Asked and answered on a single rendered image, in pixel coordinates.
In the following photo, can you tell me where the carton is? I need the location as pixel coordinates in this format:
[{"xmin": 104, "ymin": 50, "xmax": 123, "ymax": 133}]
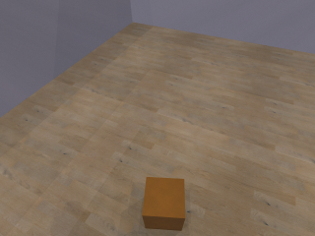
[{"xmin": 142, "ymin": 177, "xmax": 186, "ymax": 231}]

